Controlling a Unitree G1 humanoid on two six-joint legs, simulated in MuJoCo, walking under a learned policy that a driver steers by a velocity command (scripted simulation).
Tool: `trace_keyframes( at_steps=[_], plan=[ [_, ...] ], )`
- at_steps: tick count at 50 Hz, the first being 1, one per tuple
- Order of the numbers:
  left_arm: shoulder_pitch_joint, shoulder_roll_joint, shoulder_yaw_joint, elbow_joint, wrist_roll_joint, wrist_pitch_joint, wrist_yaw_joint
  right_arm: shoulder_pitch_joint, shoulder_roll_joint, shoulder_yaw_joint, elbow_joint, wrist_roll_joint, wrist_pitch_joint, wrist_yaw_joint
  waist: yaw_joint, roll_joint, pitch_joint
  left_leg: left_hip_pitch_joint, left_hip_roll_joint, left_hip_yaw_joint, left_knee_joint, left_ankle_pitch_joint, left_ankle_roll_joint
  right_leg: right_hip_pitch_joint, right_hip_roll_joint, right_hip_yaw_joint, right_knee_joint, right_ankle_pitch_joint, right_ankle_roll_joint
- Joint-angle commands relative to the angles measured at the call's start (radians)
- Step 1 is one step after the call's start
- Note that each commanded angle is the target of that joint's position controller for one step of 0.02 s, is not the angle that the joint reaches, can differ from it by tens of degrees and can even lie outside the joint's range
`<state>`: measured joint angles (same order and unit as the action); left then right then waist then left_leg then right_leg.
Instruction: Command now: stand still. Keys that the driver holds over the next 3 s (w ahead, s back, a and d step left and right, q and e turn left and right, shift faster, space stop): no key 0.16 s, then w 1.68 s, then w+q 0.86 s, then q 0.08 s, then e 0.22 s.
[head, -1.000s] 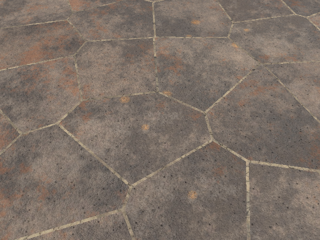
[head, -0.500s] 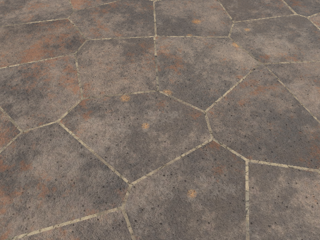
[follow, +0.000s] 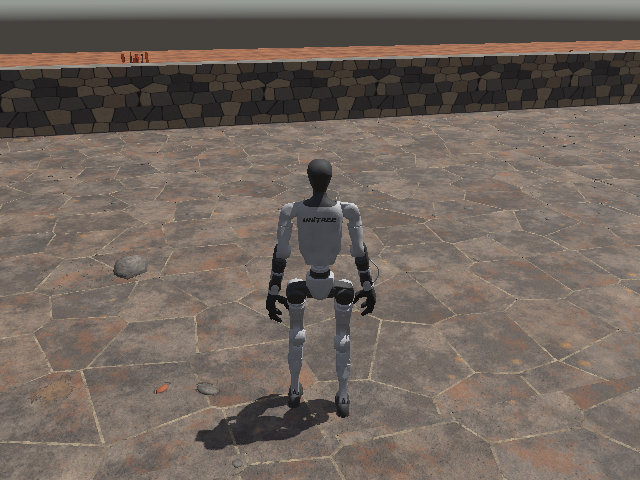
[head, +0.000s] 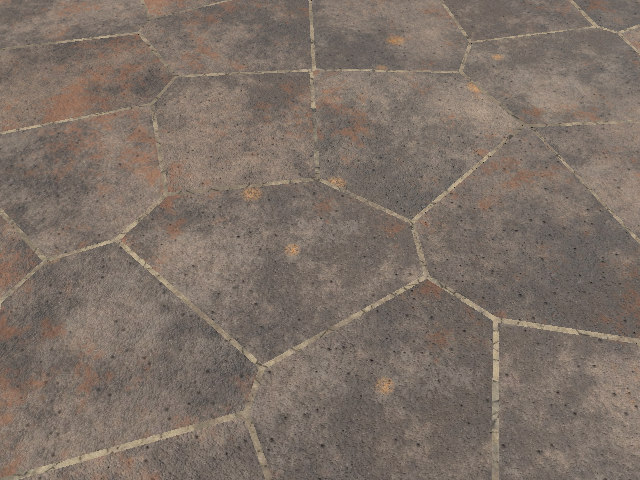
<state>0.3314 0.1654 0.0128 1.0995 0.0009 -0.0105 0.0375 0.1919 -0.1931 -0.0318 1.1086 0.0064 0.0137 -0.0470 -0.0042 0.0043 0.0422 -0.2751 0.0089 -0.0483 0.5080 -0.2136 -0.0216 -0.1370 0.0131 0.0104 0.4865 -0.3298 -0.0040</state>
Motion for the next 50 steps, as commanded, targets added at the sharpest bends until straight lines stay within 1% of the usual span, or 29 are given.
trace_keyframes(
  at_steps=[1,8,10,12,13,14,15,16,18,20,21,22,23,24,25,26,28,31,35,40,42,43,44,45,46,47,48,49,50],
  plan=[
    [0.089,0.084,0.012,-0.010,0.000,-0.004,0.002,0.029,-0.097,-0.014,-0.023,0.000,-0.006,-0.003,0.000,-0.005,0.017,0.096,0.009,0.002,-0.056,0.137,0.034,-0.136,-0.019,0.013,-0.114,0.112,-0.010],
    [0.102,0.081,0.012,-0.013,-0.001,-0.005,0.002,0.039,-0.094,-0.012,-0.023,0.000,-0.005,-0.004,0.000,-0.006,0.019,0.095,0.009,0.003,-0.054,0.141,0.033,-0.136,-0.019,0.012,-0.113,0.118,-0.011],
    [0.132,0.093,0.018,-0.002,-0.008,0.000,0.006,0.057,-0.084,-0.011,-0.013,0.003,-0.004,-0.005,0.005,-0.032,0.014,0.073,-0.037,0.050,-0.014,-0.112,0.035,-0.140,-0.015,0.022,-0.139,-0.144,-0.036],
    [0.142,0.152,0.036,-0.022,-0.020,-0.002,0.011,0.024,-0.091,-0.016,-0.034,0.007,-0.015,-0.003,0.029,-0.104,0.086,-0.072,-0.073,0.098,0.105,-0.335,0.044,-0.164,-0.100,0.154,-0.216,-0.464,-0.114],
    [0.165,0.188,0.049,-0.026,-0.026,-0.010,0.011,-0.016,-0.075,-0.012,-0.058,0.010,-0.032,0.004,0.048,-0.165,0.123,-0.157,-0.069,0.119,0.214,-0.286,0.045,-0.145,-0.201,0.290,-0.290,-0.549,-0.169],
    [0.152,0.220,0.062,-0.035,-0.030,-0.022,0.011,-0.048,-0.063,-0.007,-0.079,0.016,-0.051,0.013,0.054,-0.198,0.167,-0.213,-0.019,0.091,0.310,-0.221,0.057,-0.159,-0.303,0.418,-0.340,-0.545,-0.225],
    [0.132,0.212,0.062,-0.047,-0.024,-0.035,0.010,-0.062,-0.068,-0.009,-0.093,0.023,-0.068,0.022,0.046,-0.188,0.192,-0.283,0.020,0.059,0.364,-0.233,0.073,-0.135,-0.348,0.470,-0.354,-0.477,-0.252],
    [0.112,0.197,0.060,-0.055,-0.021,-0.046,0.006,-0.063,-0.072,-0.010,-0.104,0.028,-0.083,0.030,0.036,-0.173,0.199,-0.328,0.047,0.038,0.363,-0.272,0.090,-0.092,-0.355,0.459,-0.339,-0.382,-0.246],
    [0.071,0.185,0.058,-0.072,-0.037,-0.052,-0.001,-0.024,-0.076,-0.014,-0.102,0.035,-0.107,0.043,-0.001,-0.140,0.160,-0.222,0.049,0.063,0.163,-0.254,0.115,-0.065,-0.292,0.327,-0.277,-0.235,-0.187],
    [0.051,0.185,0.056,-0.084,-0.040,-0.044,-0.009,0.151,-0.090,-0.037,-0.022,0.029,-0.110,0.049,-0.065,-0.105,0.068,0.151,-0.054,0.157,0.013,-0.047,0.087,-0.211,-0.178,0.175,-0.149,-0.098,-0.139],
    [0.019,0.178,0.050,-0.100,-0.034,-0.050,-0.011,0.276,-0.118,-0.055,0.012,0.027,-0.107,0.050,-0.122,-0.033,0.021,0.302,-0.014,0.069,-0.026,-0.043,0.100,-0.294,-0.119,0.099,0.033,0.056,-0.106],
    [0.000,0.109,0.032,-0.134,-0.022,-0.064,-0.013,0.426,-0.222,-0.079,0.028,0.025,-0.108,0.046,-0.160,0.251,-0.049,0.456,0.224,-0.321,-0.205,-0.128,0.195,-0.469,-0.001,-0.045,0.427,0.006,-0.037],
    [0.003,0.071,0.026,-0.161,-0.040,-0.086,-0.013,0.472,-0.234,-0.069,0.032,0.005,-0.122,0.062,-0.139,0.343,-0.091,0.483,0.389,-0.726,-0.363,-0.245,0.322,-0.618,0.061,0.040,0.670,-0.222,-0.037],
    [-0.014,0.116,0.036,-0.165,-0.058,-0.099,-0.018,0.351,-0.168,-0.043,0.004,0.004,-0.136,0.063,-0.078,0.178,0.015,0.408,0.406,-0.676,-0.350,-0.302,0.312,-0.703,-0.020,0.102,0.790,-0.173,-0.069],
    [-0.041,0.128,0.038,-0.167,-0.057,-0.107,-0.026,0.259,-0.123,-0.029,-0.030,0.005,-0.143,0.067,-0.053,0.099,0.065,0.344,0.353,-0.521,-0.344,-0.278,0.268,-0.718,-0.072,0.102,0.793,-0.055,-0.096],
    [-0.044,0.129,0.044,-0.160,-0.047,-0.109,-0.026,0.195,-0.121,-0.022,-0.055,0.002,-0.143,0.073,-0.027,0.051,0.073,0.300,0.301,-0.396,-0.355,-0.186,0.233,-0.693,-0.107,0.082,0.740,0.043,-0.103],
    [-0.056,0.157,0.063,-0.157,-0.028,-0.101,-0.030,0.196,-0.088,-0.007,-0.058,-0.005,-0.133,0.074,-0.011,0.070,0.056,0.268,0.219,-0.204,-0.358,0.080,0.178,-0.616,-0.137,0.049,0.635,0.145,-0.095],
    [-0.117,0.113,0.060,-0.181,-0.023,-0.082,-0.042,0.284,-0.112,-0.004,-0.040,-0.010,-0.119,0.053,-0.020,0.070,0.041,0.284,0.196,-0.106,-0.360,0.307,0.191,-0.637,-0.130,-0.001,0.550,0.208,-0.053],
    [-0.329,0.086,0.041,-0.267,-0.023,-0.085,-0.049,0.294,-0.142,-0.003,-0.055,-0.012,-0.107,0.032,-0.053,0.059,0.085,0.221,0.177,-0.044,-0.406,0.307,0.192,-0.614,-0.101,-0.035,0.266,0.351,-0.023],
    [-0.469,0.101,0.031,-0.324,-0.033,-0.096,-0.075,0.355,-0.155,-0.013,-0.038,0.006,-0.105,0.027,-0.069,0.070,0.129,0.284,0.213,-0.013,-0.411,0.313,0.195,-0.552,-0.065,-0.055,0.082,0.396,-0.046],
    [-0.471,0.121,0.035,-0.338,-0.034,-0.105,-0.087,0.345,-0.165,-0.020,-0.039,0.007,-0.099,0.026,-0.041,0.078,0.105,0.362,0.236,0.002,-0.349,0.455,0.183,-0.517,-0.049,-0.058,0.041,0.345,-0.077],
    [-0.434,0.144,0.044,-0.334,-0.033,-0.108,-0.089,0.330,-0.179,-0.025,-0.045,0.004,-0.095,0.026,-0.010,0.096,0.062,0.394,0.242,0.009,-0.286,0.628,0.172,-0.447,-0.025,-0.070,0.038,0.313,-0.093],
    [-0.356,0.175,0.059,-0.315,-0.033,-0.109,-0.088,0.314,-0.195,-0.032,-0.052,0.000,-0.089,0.025,0.036,0.126,-0.007,0.415,0.241,0.018,-0.188,0.825,0.161,-0.335,0.009,-0.090,0.053,0.280,-0.112],
    [-0.187,0.218,0.083,-0.266,-0.036,-0.106,-0.082,0.291,-0.192,-0.030,-0.060,-0.007,-0.080,0.025,0.123,0.137,-0.106,0.381,0.206,0.048,0.002,0.954,0.139,-0.126,0.043,-0.110,0.048,0.276,-0.141],
    [0.004,0.269,0.102,-0.216,-0.031,-0.100,-0.072,0.268,-0.175,-0.020,-0.084,-0.015,-0.079,0.030,0.202,0.114,-0.230,0.174,0.171,0.057,0.264,0.787,0.110,0.196,-0.062,0.009,0.082,0.275,-0.192],
    [0.146,0.368,0.125,-0.185,-0.002,-0.094,-0.069,0.405,-0.031,0.018,-0.098,-0.011,-0.099,0.049,0.143,-0.155,-0.438,-0.238,-0.018,0.063,0.716,0.185,0.041,0.614,-0.359,0.522,0.016,0.058,-0.379],
    [0.135,0.288,0.099,-0.175,-0.001,-0.090,-0.068,0.381,-0.058,0.014,-0.080,0.010,-0.133,0.058,0.148,-0.193,-0.502,-0.356,-0.070,-0.097,0.885,-0.316,0.060,0.616,-0.417,0.799,-0.185,-0.034,-0.389],
    [0.018,0.237,0.081,-0.186,-0.014,-0.094,-0.069,0.259,-0.147,-0.013,-0.129,0.041,-0.152,0.060,0.122,-0.176,-0.293,-0.455,-0.002,-0.087,0.930,-0.277,0.083,0.452,-0.373,0.641,-0.214,-0.041,-0.319],
    [-0.092,0.194,0.066,-0.211,-0.015,-0.098,-0.069,0.176,-0.166,-0.016,-0.156,0.047,-0.159,0.052,0.086,-0.085,-0.177,-0.435,0.057,-0.055,0.885,-0.177,0.093,0.256,-0.338,0.478,-0.242,0.048,-0.280]
  ],
)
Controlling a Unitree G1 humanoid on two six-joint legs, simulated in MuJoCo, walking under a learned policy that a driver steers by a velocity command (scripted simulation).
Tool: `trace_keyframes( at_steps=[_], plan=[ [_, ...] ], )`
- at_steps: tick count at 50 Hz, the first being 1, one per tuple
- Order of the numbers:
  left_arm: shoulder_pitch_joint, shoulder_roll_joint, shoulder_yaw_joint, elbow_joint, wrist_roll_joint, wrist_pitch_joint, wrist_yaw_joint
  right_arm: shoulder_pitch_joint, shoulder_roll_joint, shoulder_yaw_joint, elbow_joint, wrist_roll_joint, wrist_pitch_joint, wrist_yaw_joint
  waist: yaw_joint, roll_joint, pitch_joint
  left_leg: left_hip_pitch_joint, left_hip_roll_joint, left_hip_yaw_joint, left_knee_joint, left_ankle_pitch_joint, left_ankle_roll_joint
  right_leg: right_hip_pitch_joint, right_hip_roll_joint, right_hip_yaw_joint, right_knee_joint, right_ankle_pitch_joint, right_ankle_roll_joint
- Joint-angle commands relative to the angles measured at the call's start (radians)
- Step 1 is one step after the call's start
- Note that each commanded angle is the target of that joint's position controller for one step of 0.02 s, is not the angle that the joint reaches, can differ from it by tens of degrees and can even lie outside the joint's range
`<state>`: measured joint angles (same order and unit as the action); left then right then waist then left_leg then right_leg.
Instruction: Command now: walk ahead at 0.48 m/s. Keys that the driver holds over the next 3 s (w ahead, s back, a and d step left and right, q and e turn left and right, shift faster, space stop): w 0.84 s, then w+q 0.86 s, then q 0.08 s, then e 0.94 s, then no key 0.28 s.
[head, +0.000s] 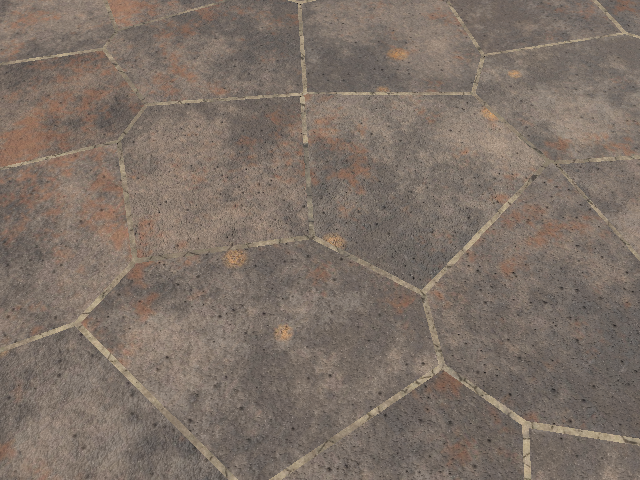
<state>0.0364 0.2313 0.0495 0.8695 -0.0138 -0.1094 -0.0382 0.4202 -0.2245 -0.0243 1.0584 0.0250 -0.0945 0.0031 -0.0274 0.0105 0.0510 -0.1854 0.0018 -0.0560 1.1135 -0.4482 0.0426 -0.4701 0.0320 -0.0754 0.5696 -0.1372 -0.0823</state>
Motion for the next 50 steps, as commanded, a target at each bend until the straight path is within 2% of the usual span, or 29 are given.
trace_keyframes(
  at_steps=[1,2,3,4,5,7,9,13,17,20,21,22,23,24,25,26,27,28,29,30,32,34,36,40,43,45,48,49,50],
  plan=[
    [0.141,0.094,0.017,0.014,0.008,-0.005,-0.001,-0.085,-0.129,-0.033,-0.109,0.017,-0.045,-0.009,0.070,-0.026,-0.115,-0.474,0.104,-0.027,0.211,0.124,0.027,0.425,-0.315,0.446,-0.358,-0.039,-0.176],
    [0.115,0.070,0.009,0.018,0.018,-0.012,-0.006,-0.058,-0.109,-0.039,-0.105,0.005,-0.029,-0.016,0.025,-0.044,-0.092,-0.398,0.138,-0.032,0.154,0.164,0.027,0.322,-0.272,0.355,-0.386,0.010,-0.154],
    [0.115,0.060,0.007,0.029,0.020,-0.013,-0.010,-0.029,-0.080,-0.037,-0.100,0.000,-0.012,-0.019,0.003,-0.066,-0.082,-0.352,0.149,-0.030,0.121,0.176,0.024,0.261,-0.250,0.313,-0.412,0.020,-0.154],
    [0.132,0.066,0.008,0.042,0.017,-0.015,-0.009,-0.016,-0.059,-0.036,-0.098,-0.001,0.000,-0.021,-0.006,-0.072,-0.067,-0.338,0.154,-0.018,0.093,0.177,0.019,0.221,-0.238,0.277,-0.433,0.043,-0.162],
    [0.150,0.083,0.010,0.054,0.016,-0.017,-0.004,-0.027,-0.057,-0.038,-0.106,-0.003,0.008,-0.023,-0.013,-0.074,-0.047,-0.351,0.160,-0.010,0.061,0.193,0.010,0.193,-0.234,0.249,-0.452,0.059,-0.170],
    [0.186,0.122,0.017,0.068,0.019,-0.017,0.012,-0.116,-0.079,-0.045,-0.144,-0.015,0.014,-0.027,-0.005,-0.063,-0.011,-0.432,0.173,-0.002,-0.040,0.282,-0.017,0.192,-0.235,0.223,-0.480,0.077,-0.181],
    [0.231,0.135,0.019,0.078,0.016,-0.011,0.028,-0.208,-0.087,-0.048,-0.175,-0.021,0.010,-0.024,0.020,-0.051,0.003,-0.500,0.172,0.003,-0.175,0.402,-0.033,0.240,-0.230,0.205,-0.484,0.102,-0.169],
    [0.310,0.157,0.021,0.094,0.004,0.000,0.042,-0.364,-0.063,-0.037,-0.217,-0.014,-0.002,-0.008,0.071,-0.053,0.014,-0.460,0.121,0.050,-0.440,0.571,-0.038,0.297,-0.204,0.141,-0.479,0.115,-0.128],
    [0.386,0.165,0.027,0.126,-0.006,0.017,0.044,-0.475,-0.070,-0.029,-0.260,-0.004,-0.007,0.015,0.105,-0.055,0.040,-0.490,0.097,0.050,-0.553,0.529,-0.025,0.442,-0.255,0.146,-0.429,0.116,-0.122],
    [0.384,0.180,0.037,0.133,-0.007,0.033,0.049,-0.471,-0.100,-0.034,-0.280,-0.002,-0.018,0.031,0.075,-0.073,0.025,-0.448,0.079,0.052,-0.603,0.419,0.012,0.534,-0.299,0.162,-0.352,0.212,-0.098],
    [0.365,0.189,0.040,0.127,-0.007,0.038,0.050,-0.424,-0.120,-0.043,-0.271,-0.002,-0.021,0.033,0.044,-0.088,-0.005,-0.367,0.055,0.073,-0.614,0.384,0.028,0.543,-0.296,0.154,-0.297,0.339,-0.086],
    [0.341,0.187,0.038,0.120,-0.005,0.044,0.050,-0.316,-0.150,-0.061,-0.241,-0.004,-0.023,0.031,-0.019,-0.089,-0.071,-0.213,0.018,0.105,-0.632,0.377,0.050,0.529,-0.261,0.121,-0.167,0.508,-0.066],
    [0.336,0.156,0.025,0.108,0.003,0.047,0.050,-0.133,-0.206,-0.088,-0.187,-0.007,-0.023,0.024,-0.091,-0.066,-0.192,0.052,0.037,0.081,-0.609,0.397,0.087,0.427,-0.203,0.077,0.055,0.522,-0.035],
    [0.425,0.067,-0.003,0.084,0.016,0.034,0.043,0.027,-0.310,-0.113,-0.158,-0.030,-0.020,0.017,-0.088,0.117,-0.365,0.461,0.296,-0.289,-0.608,0.344,0.216,0.072,-0.084,0.020,0.453,0.190,0.029],
    [0.458,0.019,-0.021,0.098,0.004,0.008,0.036,0.059,-0.284,-0.104,-0.144,-0.020,-0.014,0.022,-0.077,0.278,-0.463,0.612,0.416,-0.677,-0.785,0.204,0.309,-0.173,0.037,0.115,0.691,-0.409,0.055],
    [0.378,0.131,0.007,0.081,-0.023,-0.012,0.031,-0.002,-0.211,-0.079,-0.154,-0.013,-0.016,0.023,-0.082,0.193,-0.351,0.531,0.379,-0.600,-0.810,0.143,0.255,-0.279,-0.030,0.199,0.786,-0.398,0.031],
    [0.289,0.157,0.012,0.053,-0.036,-0.023,0.031,-0.090,-0.171,-0.067,-0.178,-0.015,-0.015,0.020,-0.063,0.134,-0.234,0.388,0.345,-0.446,-0.822,0.200,0.216,-0.302,-0.084,0.171,0.777,-0.312,0.015],
    [0.247,0.149,0.014,0.046,-0.026,-0.022,0.038,-0.166,-0.145,-0.057,-0.190,-0.023,-0.017,0.023,-0.030,0.053,-0.154,0.232,0.306,-0.332,-0.857,0.299,0.198,-0.263,-0.129,0.148,0.712,-0.225,0.017],
    [0.243,0.142,0.023,0.047,-0.012,-0.010,0.044,-0.206,-0.116,-0.048,-0.194,-0.031,-0.021,0.025,0.003,0.050,-0.116,0.130,0.268,-0.254,-0.888,0.359,0.181,-0.206,-0.163,0.150,0.645,-0.174,0.018],
    [0.264,0.120,0.023,0.052,-0.008,0.005,0.044,-0.216,-0.103,-0.044,-0.188,-0.036,-0.022,0.029,0.028,0.065,-0.100,0.067,0.246,-0.209,-0.919,0.381,0.176,-0.151,-0.177,0.151,0.612,-0.144,0.021],
    [0.283,0.082,0.021,0.057,-0.005,0.027,0.047,-0.190,-0.116,-0.048,-0.169,-0.031,-0.026,0.028,0.047,0.062,-0.077,0.014,0.229,-0.147,-0.960,0.439,0.190,-0.131,-0.184,0.138,0.556,-0.115,0.034],
    [0.223,0.086,0.024,0.032,0.002,0.035,0.050,-0.158,-0.148,-0.056,-0.154,-0.031,-0.027,0.017,0.044,0.044,-0.047,0.018,0.229,-0.109,-0.985,0.493,0.200,-0.194,-0.190,0.133,0.469,-0.037,0.054],
    [0.148,0.085,0.026,0.006,0.009,0.033,0.048,-0.126,-0.155,-0.057,-0.142,-0.029,-0.020,0.005,0.028,0.036,-0.030,0.045,0.221,-0.076,-0.996,0.516,0.190,-0.246,-0.189,0.128,0.354,0.065,0.069],
    [0.008,0.060,0.016,-0.033,0.003,0.024,0.035,-0.071,-0.163,-0.056,-0.122,-0.019,-0.011,-0.008,-0.013,0.047,-0.001,0.060,0.183,0.001,-1.009,0.487,0.155,-0.202,-0.150,0.087,0.114,0.239,0.073],
    [-0.086,0.061,0.010,-0.063,-0.003,0.019,0.023,-0.007,-0.167,-0.059,-0.093,-0.011,-0.003,-0.010,-0.047,0.044,0.029,0.127,0.205,-0.007,-0.988,0.463,0.154,-0.200,-0.127,0.078,0.020,0.237,0.069],
    [-0.129,0.070,0.009,-0.089,-0.006,0.010,0.011,0.018,-0.169,-0.062,-0.078,-0.006,0.009,-0.014,-0.048,0.047,0.046,0.189,0.235,-0.035,-0.946,0.479,0.152,-0.215,-0.118,0.092,-0.029,0.187,0.058],
    [-0.076,0.113,0.023,-0.090,-0.007,-0.008,0.001,-0.009,-0.195,-0.074,-0.083,-0.002,0.023,-0.021,0.005,0.075,0.010,0.224,0.261,-0.078,-0.857,0.576,0.130,-0.089,-0.088,0.090,-0.081,0.094,0.035],
    [0.007,0.139,0.038,-0.069,-0.005,-0.012,0.004,-0.036,-0.199,-0.075,-0.091,-0.001,0.027,-0.021,0.057,0.082,-0.037,0.207,0.238,-0.066,-0.769,0.707,0.113,0.042,-0.059,0.066,-0.102,0.077,0.019],
    [0.173,0.189,0.063,-0.020,-0.001,-0.014,0.012,-0.049,-0.172,-0.065,-0.102,-0.008,0.029,-0.020,0.129,0.067,-0.146,0.133,0.178,-0.030,-0.587,0.762,0.084,0.286,-0.061,0.065,-0.088,0.093,-0.009]
  ],
)
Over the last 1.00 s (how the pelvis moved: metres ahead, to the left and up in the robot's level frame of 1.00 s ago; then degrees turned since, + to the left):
0.34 0.00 -0.02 0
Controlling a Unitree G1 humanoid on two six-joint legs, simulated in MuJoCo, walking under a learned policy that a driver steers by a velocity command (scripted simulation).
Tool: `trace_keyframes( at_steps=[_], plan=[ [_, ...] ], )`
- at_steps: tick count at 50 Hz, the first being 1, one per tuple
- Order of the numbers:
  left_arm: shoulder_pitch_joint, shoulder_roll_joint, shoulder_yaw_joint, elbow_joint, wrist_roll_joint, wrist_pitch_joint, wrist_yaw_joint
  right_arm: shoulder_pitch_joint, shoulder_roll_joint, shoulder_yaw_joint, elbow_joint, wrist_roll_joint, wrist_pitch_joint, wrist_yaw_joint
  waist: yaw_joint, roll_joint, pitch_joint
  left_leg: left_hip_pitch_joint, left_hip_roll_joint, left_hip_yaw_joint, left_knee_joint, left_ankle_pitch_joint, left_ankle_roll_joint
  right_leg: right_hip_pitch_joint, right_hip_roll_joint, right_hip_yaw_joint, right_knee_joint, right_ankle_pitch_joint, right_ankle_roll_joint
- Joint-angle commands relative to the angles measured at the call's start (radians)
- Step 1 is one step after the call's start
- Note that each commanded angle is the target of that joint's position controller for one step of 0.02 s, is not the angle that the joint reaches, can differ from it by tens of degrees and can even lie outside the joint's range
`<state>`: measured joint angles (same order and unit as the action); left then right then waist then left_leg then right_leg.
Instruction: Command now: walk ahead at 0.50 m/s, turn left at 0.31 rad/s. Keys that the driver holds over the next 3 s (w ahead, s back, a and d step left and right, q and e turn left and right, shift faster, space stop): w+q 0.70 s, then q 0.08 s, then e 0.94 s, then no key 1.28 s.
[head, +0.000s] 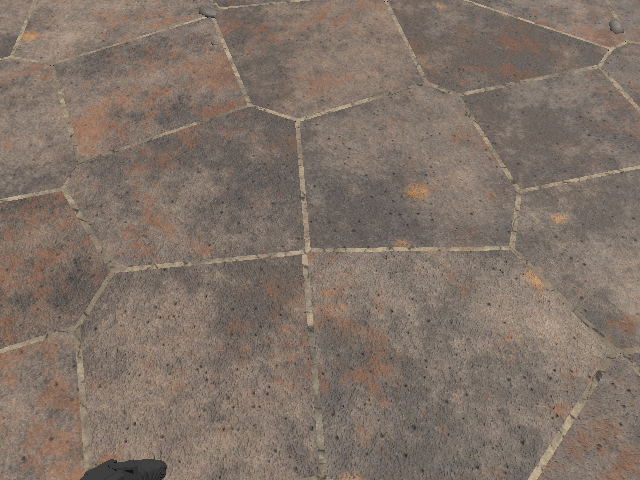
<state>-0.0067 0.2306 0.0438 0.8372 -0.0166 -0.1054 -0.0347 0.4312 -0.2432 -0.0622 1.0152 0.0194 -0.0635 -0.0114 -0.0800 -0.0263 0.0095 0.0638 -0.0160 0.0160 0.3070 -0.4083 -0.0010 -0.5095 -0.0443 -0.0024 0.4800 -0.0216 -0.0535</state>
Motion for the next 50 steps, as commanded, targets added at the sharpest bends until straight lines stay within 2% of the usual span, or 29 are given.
trace_keyframes(
  at_steps=[1,2,3,4,5,6,8,11,17,22,23,25,26,27,28,29,30,31,32,33,34,35,39,41,43,45,47,49,50],
  plan=[
    [0.403,0.270,0.090,0.040,0.019,-0.018,0.020,-0.057,-0.105,-0.007,-0.091,-0.021,-0.003,-0.004,0.238,-0.010,-0.274,-0.325,0.113,-0.046,0.542,0.453,0.085,0.643,-0.179,0.194,0.034,-0.026,-0.099],
    [0.446,0.315,0.098,0.063,0.021,-0.009,0.015,0.086,0.028,0.025,-0.091,-0.003,-0.021,0.001,0.166,-0.293,-0.406,-0.695,-0.041,-0.042,0.865,-0.154,0.031,0.941,-0.396,0.634,-0.088,-0.211,-0.234],
    [0.426,0.210,0.070,0.047,0.017,-0.009,0.015,0.032,-0.092,-0.002,-0.081,0.020,-0.034,0.001,0.195,-0.192,-0.362,-0.778,0.012,-0.164,0.988,-0.177,0.040,0.879,-0.365,0.670,-0.154,-0.319,-0.198],
    [0.346,0.162,0.055,0.034,0.014,-0.011,0.020,-0.057,-0.140,-0.018,-0.111,0.034,-0.038,0.000,0.185,-0.143,-0.222,-0.833,0.056,-0.145,1.008,-0.089,0.052,0.749,-0.342,0.511,-0.172,-0.304,-0.152],
    [0.269,0.140,0.046,0.024,0.016,-0.013,0.021,-0.098,-0.132,-0.020,-0.119,0.030,-0.035,-0.007,0.153,-0.066,-0.144,-0.796,0.105,-0.124,0.981,0.002,0.053,0.602,-0.311,0.400,-0.205,-0.225,-0.133],
    [0.220,0.116,0.041,0.024,0.022,-0.014,0.019,-0.117,-0.120,-0.027,-0.123,0.016,-0.028,-0.010,0.126,-0.051,-0.088,-0.754,0.135,-0.123,0.936,0.061,0.053,0.485,-0.281,0.311,-0.242,-0.167,-0.124],
    [0.182,0.087,0.036,0.034,0.031,-0.019,0.019,-0.083,-0.076,-0.031,-0.121,0.019,0.000,-0.006,0.079,-0.085,-0.049,-0.669,0.167,-0.124,0.888,0.114,0.056,0.373,-0.238,0.179,-0.303,-0.114,-0.115],
    [0.197,0.120,0.049,0.053,0.030,-0.025,0.032,-0.126,-0.055,-0.034,-0.154,0.013,0.029,-0.005,0.066,-0.050,0.001,-0.723,0.179,-0.122,0.829,0.193,0.045,0.339,-0.239,0.065,-0.350,-0.024,-0.130],
    [0.237,0.162,0.062,0.065,0.029,-0.010,0.056,-0.286,-0.045,-0.027,-0.218,0.002,0.023,0.024,0.102,-0.018,0.049,-0.762,0.158,-0.067,0.532,0.440,0.029,0.399,-0.215,-0.117,-0.369,0.053,-0.107],
    [0.317,0.195,0.075,0.084,0.009,0.019,0.060,-0.437,-0.041,-0.014,-0.296,0.003,0.023,0.056,0.152,-0.010,0.098,-0.793,0.134,0.013,0.381,0.385,0.057,0.551,-0.258,-0.186,-0.318,0.113,-0.093],
    [0.319,0.203,0.078,0.085,0.003,0.026,0.059,-0.446,-0.047,-0.015,-0.310,0.004,0.025,0.062,0.146,-0.018,0.097,-0.782,0.123,0.029,0.365,0.343,0.069,0.581,-0.267,-0.197,-0.289,0.170,-0.085],
    [0.295,0.231,0.086,0.074,-0.005,0.038,0.061,-0.413,-0.078,-0.029,-0.324,0.005,0.028,0.069,0.105,-0.050,0.051,-0.677,0.066,0.084,0.353,0.245,0.104,0.613,-0.271,-0.227,-0.176,0.474,-0.063],
    [0.280,0.246,0.090,0.068,-0.010,0.046,0.063,-0.347,-0.104,-0.044,-0.316,0.007,0.030,0.069,0.061,-0.068,0.004,-0.578,0.024,0.114,0.352,0.199,0.126,0.613,-0.265,-0.241,-0.064,0.637,-0.051],
    [0.255,0.252,0.089,0.061,-0.016,0.054,0.063,-0.210,-0.146,-0.069,-0.285,0.011,0.030,0.065,-0.020,-0.057,-0.066,-0.393,-0.027,0.136,0.291,0.233,0.158,0.572,-0.236,-0.265,0.123,0.705,-0.028],
    [0.261,0.236,0.081,0.051,-0.007,0.053,0.064,-0.041,-0.223,-0.109,-0.238,0.012,0.035,0.048,-0.095,-0.003,-0.157,-0.098,-0.026,0.057,0.247,0.275,0.201,0.389,-0.196,-0.271,0.390,0.530,0.020],
    [0.329,0.085,0.038,0.002,0.042,0.033,0.055,-0.018,-0.345,-0.131,-0.226,0.016,0.036,0.031,0.000,0.275,-0.207,0.218,0.235,-0.426,0.205,0.251,0.339,-0.045,-0.039,-0.237,0.756,-0.360,0.081],
    [0.289,0.099,0.027,-0.037,0.006,-0.016,0.041,0.001,-0.323,-0.112,-0.267,0.000,0.017,0.039,-0.008,0.243,-0.382,0.354,0.369,-0.874,0.001,0.063,0.468,-0.237,0.080,0.025,0.946,-0.597,0.089],
    [0.164,0.163,0.043,-0.065,-0.037,-0.045,0.031,-0.013,-0.242,-0.089,-0.261,-0.011,0.003,0.045,-0.047,0.138,-0.274,0.312,0.346,-0.761,-0.039,0.121,0.399,-0.346,0.026,0.085,0.954,-0.509,0.057],
    [0.142,0.156,0.038,-0.069,-0.036,-0.059,0.032,-0.062,-0.202,-0.078,-0.265,-0.006,-0.007,0.043,-0.016,0.098,-0.184,0.187,0.306,-0.618,-0.023,0.194,0.359,-0.342,-0.019,0.083,0.879,-0.420,0.032],
    [0.151,0.159,0.043,-0.050,-0.009,-0.058,0.040,-0.148,-0.163,-0.066,-0.284,-0.004,-0.011,0.042,0.034,0.034,-0.123,0.029,0.263,-0.505,-0.022,0.293,0.326,-0.266,-0.060,0.086,0.791,-0.359,0.033],
    [0.171,0.177,0.054,-0.042,0.008,-0.046,0.043,-0.204,-0.133,-0.054,-0.303,-0.010,-0.012,0.038,0.072,0.042,-0.100,-0.086,0.232,-0.432,-0.038,0.380,0.309,-0.181,-0.085,0.093,0.721,-0.322,0.038],
    [0.184,0.179,0.059,-0.042,0.012,-0.030,0.040,-0.222,-0.129,-0.050,-0.315,-0.015,-0.013,0.034,0.093,0.047,-0.088,-0.154,0.215,-0.404,-0.060,0.414,0.305,-0.127,-0.092,0.093,0.683,-0.303,0.046],
    [0.124,0.130,0.051,-0.080,0.036,0.006,0.053,-0.193,-0.198,-0.067,-0.315,-0.014,-0.009,0.004,0.106,0.040,-0.038,-0.297,0.160,-0.253,-0.037,0.835,0.285,-0.083,-0.040,0.040,0.472,-0.202,0.111],
    [0.097,0.099,0.037,-0.080,0.033,0.009,0.044,-0.187,-0.178,-0.060,-0.310,-0.010,0.003,-0.008,0.089,0.083,-0.052,-0.309,0.109,-0.154,-0.013,0.864,0.233,-0.034,-0.014,0.014,0.303,-0.043,0.110],
    [0.052,0.085,0.026,-0.084,0.025,0.004,0.028,-0.148,-0.149,-0.049,-0.293,-0.011,0.011,-0.015,0.047,0.109,-0.075,-0.292,0.099,-0.123,-0.006,0.818,0.195,0.026,0.006,-0.002,0.175,0.141,0.095],
    [0.028,0.093,0.024,-0.087,0.020,0.001,0.014,-0.126,-0.134,-0.038,-0.271,-0.020,0.009,-0.016,0.029,0.119,-0.077,-0.252,0.127,-0.135,-0.001,0.756,0.183,0.051,0.007,0.007,0.115,0.205,0.076],
    [0.022,0.120,0.029,-0.089,0.021,-0.001,0.007,-0.140,-0.135,-0.033,-0.259,-0.031,0.006,-0.013,0.032,0.123,-0.065,-0.191,0.164,-0.152,0.036,0.755,0.182,0.035,0.004,0.020,0.084,0.142,0.048],
    [0.041,0.149,0.036,-0.090,0.026,-0.006,0.000,-0.163,-0.145,-0.034,-0.250,-0.032,0.006,-0.012,0.050,0.118,-0.061,-0.138,0.189,-0.165,0.106,0.796,0.173,0.037,0.015,0.016,0.056,0.046,0.012],
    [0.088,0.164,0.043,-0.079,0.030,-0.009,-0.002,-0.185,-0.151,-0.035,-0.251,-0.026,0.009,-0.015,0.081,0.113,-0.072,-0.123,0.174,-0.151,0.175,0.838,0.156,0.085,0.034,-0.001,0.006,0.055,-0.007]
  ],
)
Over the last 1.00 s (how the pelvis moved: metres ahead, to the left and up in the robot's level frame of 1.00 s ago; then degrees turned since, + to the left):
0.58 0.02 0.01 2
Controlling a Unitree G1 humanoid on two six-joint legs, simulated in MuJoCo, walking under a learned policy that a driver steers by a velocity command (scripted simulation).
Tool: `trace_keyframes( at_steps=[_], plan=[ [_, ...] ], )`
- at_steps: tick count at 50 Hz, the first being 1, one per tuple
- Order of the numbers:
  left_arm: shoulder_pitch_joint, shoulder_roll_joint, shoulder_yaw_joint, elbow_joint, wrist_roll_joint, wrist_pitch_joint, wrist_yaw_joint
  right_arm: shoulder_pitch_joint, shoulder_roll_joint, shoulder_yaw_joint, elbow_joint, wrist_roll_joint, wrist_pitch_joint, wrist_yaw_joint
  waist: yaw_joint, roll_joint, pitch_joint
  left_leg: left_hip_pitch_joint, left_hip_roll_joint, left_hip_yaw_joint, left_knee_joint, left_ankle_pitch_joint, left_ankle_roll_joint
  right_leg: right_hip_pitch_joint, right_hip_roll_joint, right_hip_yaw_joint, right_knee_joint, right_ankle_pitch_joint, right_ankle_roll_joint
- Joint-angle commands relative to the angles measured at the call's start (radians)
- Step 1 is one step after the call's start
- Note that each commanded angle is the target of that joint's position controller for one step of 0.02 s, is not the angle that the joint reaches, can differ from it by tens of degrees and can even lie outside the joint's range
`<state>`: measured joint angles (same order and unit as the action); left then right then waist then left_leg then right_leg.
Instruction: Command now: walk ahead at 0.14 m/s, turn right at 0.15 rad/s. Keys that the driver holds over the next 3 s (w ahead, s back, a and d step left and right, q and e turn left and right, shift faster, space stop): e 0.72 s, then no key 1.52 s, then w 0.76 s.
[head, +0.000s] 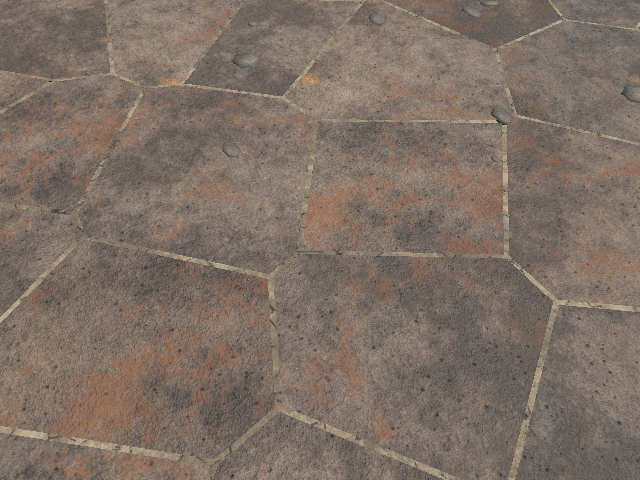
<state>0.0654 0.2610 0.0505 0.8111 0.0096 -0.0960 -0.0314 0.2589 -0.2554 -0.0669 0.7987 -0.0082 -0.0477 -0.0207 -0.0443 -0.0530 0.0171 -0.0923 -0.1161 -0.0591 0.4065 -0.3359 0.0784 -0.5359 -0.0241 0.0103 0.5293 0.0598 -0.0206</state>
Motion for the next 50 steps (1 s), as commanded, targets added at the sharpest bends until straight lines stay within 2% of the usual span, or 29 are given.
trace_keyframes(
  at_steps=[1,2,3,4,5,7,8,9,12,16,19,20,21,22,23,24,25,26,29,33,37,40,41,42,43,44,45,47,50],
  plan=[
    [0.072,0.171,0.049,-0.040,0.009,-0.020,-0.005,-0.013,-0.145,-0.032,-0.039,0.004,-0.004,-0.011,0.069,0.115,-0.110,0.030,0.224,-0.047,0.186,0.782,0.041,0.202,0.013,-0.006,-0.080,0.144,-0.065],
    [0.109,0.236,0.064,-0.048,0.018,-0.019,-0.003,0.032,-0.139,-0.030,-0.058,-0.013,-0.007,-0.015,0.046,0.011,-0.189,-0.082,0.137,-0.006,0.384,0.595,-0.012,0.388,-0.089,0.130,-0.025,0.510,-0.137],
    [0.160,0.251,0.064,-0.056,0.024,-0.004,0.001,0.109,-0.107,-0.017,-0.060,-0.012,-0.011,-0.017,0.048,-0.149,-0.306,-0.330,0.031,0.041,0.713,0.098,-0.094,0.631,-0.284,0.382,-0.028,0.705,-0.323],
    [0.199,0.185,0.047,-0.048,0.007,0.013,0.003,0.082,-0.121,-0.013,-0.071,-0.010,-0.005,-0.007,0.076,-0.185,-0.367,-0.452,0.000,-0.022,0.839,-0.332,-0.114,0.685,-0.339,0.557,-0.114,0.591,-0.383],
    [0.145,0.173,0.044,-0.069,-0.011,0.027,0.006,0.053,-0.151,-0.022,-0.077,0.012,0.012,-0.002,0.066,-0.095,-0.307,-0.514,0.055,-0.070,0.923,-0.298,-0.114,0.611,-0.315,0.542,-0.138,0.268,-0.346],
    [0.062,0.156,0.038,-0.103,-0.017,0.057,0.019,-0.031,-0.145,-0.027,-0.091,0.012,0.049,-0.010,0.054,0.022,-0.145,-0.530,0.104,-0.047,0.849,-0.207,-0.114,0.359,-0.247,0.445,-0.222,-0.114,-0.263],
    [0.039,0.160,0.039,-0.113,-0.011,0.069,0.026,-0.048,-0.143,-0.029,-0.102,0.005,0.062,-0.018,0.040,0.008,-0.107,-0.482,0.121,-0.039,0.750,-0.163,-0.111,0.262,-0.204,0.415,-0.258,-0.240,-0.231],
    [0.021,0.171,0.045,-0.120,-0.004,0.081,0.031,-0.046,-0.117,-0.023,-0.105,0.002,0.066,-0.022,0.026,-0.034,-0.087,-0.428,0.109,-0.013,0.645,-0.133,-0.112,0.196,-0.151,0.373,-0.277,-0.295,-0.205],
    [0.043,0.187,0.060,-0.133,-0.005,0.095,0.048,-0.027,-0.084,-0.014,-0.096,0.002,0.053,-0.028,0.035,-0.094,-0.138,-0.328,0.082,0.003,0.464,-0.075,-0.126,0.187,-0.107,0.336,-0.268,-0.273,-0.197],
    [0.061,0.196,0.070,-0.150,-0.018,0.108,0.057,-0.046,-0.102,-0.018,-0.105,0.009,0.041,-0.022,0.052,-0.105,-0.166,-0.277,0.071,-0.011,0.305,0.000,-0.126,0.221,-0.117,0.405,-0.253,-0.331,-0.182],
    [0.052,0.190,0.069,-0.166,-0.029,0.127,0.064,0.000,-0.105,-0.025,-0.092,0.014,0.027,-0.009,0.020,-0.107,-0.141,-0.158,0.064,0.015,0.084,0.099,-0.092,0.177,-0.078,0.419,-0.218,-0.409,-0.133],
    [0.071,0.171,0.064,-0.166,-0.031,0.131,0.066,0.027,-0.137,-0.036,-0.090,0.008,0.025,-0.009,0.013,-0.081,-0.135,-0.074,0.129,-0.023,0.006,0.108,-0.062,0.113,-0.040,0.394,-0.169,-0.463,-0.094],
    [0.072,0.124,0.053,-0.186,-0.029,0.129,0.064,0.054,-0.223,-0.057,-0.096,-0.020,0.028,-0.016,0.019,0.091,-0.127,0.007,0.340,-0.225,-0.075,0.046,0.027,-0.040,0.046,0.276,0.024,-0.554,-0.035],
    [0.060,0.124,0.057,-0.216,-0.030,0.114,0.058,0.002,-0.259,-0.066,-0.107,-0.053,0.033,-0.013,0.042,0.355,-0.083,-0.086,0.503,-0.455,-0.165,0.162,0.155,-0.141,0.161,0.093,0.288,-0.638,0.008],
    [0.094,0.188,0.078,-0.196,-0.017,0.105,0.053,-0.064,-0.201,-0.048,-0.146,-0.059,0.024,-0.018,0.059,0.285,-0.084,-0.114,0.516,-0.434,-0.146,0.255,0.184,-0.122,0.100,0.140,0.488,-0.617,0.033],
    [0.140,0.204,0.089,-0.164,-0.024,0.112,0.050,-0.124,-0.156,-0.037,-0.163,-0.040,0.019,-0.024,0.087,0.209,-0.082,-0.114,0.458,-0.319,-0.111,0.320,0.140,-0.118,0.097,0.133,0.572,-0.562,0.045],
    [0.172,0.188,0.088,-0.140,-0.023,0.124,0.056,-0.153,-0.138,-0.031,-0.172,-0.019,0.017,-0.026,0.096,0.170,-0.077,-0.092,0.402,-0.230,-0.085,0.354,0.099,-0.127,0.088,0.117,0.628,-0.515,0.065],
    [0.178,0.169,0.083,-0.137,-0.020,0.134,0.058,-0.151,-0.132,-0.028,-0.171,-0.007,0.017,-0.027,0.084,0.165,-0.068,-0.073,0.388,-0.182,-0.072,0.407,0.092,-0.149,0.080,0.110,0.683,-0.481,0.083],
    [0.102,0.120,0.062,-0.187,-0.035,0.142,0.049,-0.090,-0.144,-0.030,-0.161,-0.010,0.032,-0.035,0.037,0.194,-0.054,-0.020,0.360,-0.078,-0.070,0.478,0.112,-0.169,0.051,0.047,0.620,-0.422,0.120],
    [0.036,0.094,0.044,-0.245,-0.032,0.142,0.029,-0.050,-0.195,-0.052,-0.155,-0.006,0.049,-0.037,-0.006,0.233,-0.090,0.035,0.402,-0.034,-0.057,0.498,0.134,-0.072,0.005,0.000,0.408,-0.449,0.127],
    [0.046,0.116,0.051,-0.264,-0.032,0.149,0.013,-0.059,-0.225,-0.065,-0.153,0.011,0.050,-0.019,-0.005,0.256,-0.097,-0.010,0.428,0.000,-0.033,0.516,0.131,0.089,0.019,-0.066,0.221,-0.453,0.083],
    [0.138,0.111,0.059,-0.233,-0.026,0.148,0.010,-0.077,-0.203,-0.057,-0.136,0.042,0.048,-0.009,0.056,0.224,-0.105,-0.069,0.395,0.043,0.078,0.474,0.062,0.297,0.061,-0.089,-0.114,-0.235,0.004],
    [0.165,0.149,0.069,-0.230,-0.024,0.147,0.020,-0.027,-0.160,-0.043,-0.115,0.029,0.041,-0.004,0.053,0.131,-0.135,-0.180,0.350,0.105,0.180,0.345,-0.015,0.466,0.008,0.005,-0.172,-0.051,-0.027],
    [0.189,0.254,0.085,-0.251,-0.012,0.144,0.038,-0.025,-0.072,-0.008,-0.152,-0.035,0.033,0.009,0.025,-0.187,-0.183,-0.445,0.242,0.198,0.468,-0.176,-0.124,0.664,-0.276,0.340,-0.123,0.417,-0.123],
    [0.174,0.237,0.072,-0.256,0.017,0.126,0.031,-0.088,-0.113,-0.022,-0.169,-0.021,0.034,0.000,0.073,-0.206,-0.195,-0.526,0.179,0.088,0.629,-0.363,-0.158,0.540,-0.402,0.416,-0.127,0.475,-0.315],
    [0.164,0.196,0.060,-0.249,0.024,0.108,0.023,-0.127,-0.170,-0.037,-0.164,0.004,0.041,-0.006,0.096,-0.118,-0.167,-0.516,0.195,0.038,0.707,-0.324,-0.160,0.490,-0.336,0.343,-0.148,0.376,-0.315],
    [0.118,0.174,0.052,-0.235,0.017,0.096,0.022,-0.124,-0.170,-0.040,-0.155,0.014,0.049,-0.010,0.069,-0.106,-0.126,-0.525,0.198,0.025,0.711,-0.260,-0.155,0.462,-0.269,0.273,-0.152,0.287,-0.262],
    [0.047,0.158,0.043,-0.231,-0.005,0.093,0.028,-0.089,-0.169,-0.045,-0.124,0.001,0.064,-0.024,0.037,-0.083,-0.098,-0.492,0.198,0.016,0.693,-0.144,-0.165,0.406,-0.214,0.211,-0.162,0.248,-0.212],
    [0.020,0.115,0.027,-0.218,0.001,0.092,0.038,-0.039,-0.126,-0.033,-0.100,0.008,0.066,-0.020,0.012,-0.082,-0.123,-0.389,0.187,0.026,0.594,-0.051,-0.175,0.375,-0.174,0.151,-0.168,0.225,-0.204]
  ],
)
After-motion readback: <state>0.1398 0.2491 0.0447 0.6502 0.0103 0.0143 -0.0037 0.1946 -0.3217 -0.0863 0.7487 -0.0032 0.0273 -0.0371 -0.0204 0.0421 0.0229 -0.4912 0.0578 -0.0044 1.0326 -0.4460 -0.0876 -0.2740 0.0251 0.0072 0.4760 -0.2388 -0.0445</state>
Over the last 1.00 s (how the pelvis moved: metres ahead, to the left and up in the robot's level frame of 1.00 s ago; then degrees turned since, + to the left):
0.49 0.12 0.01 27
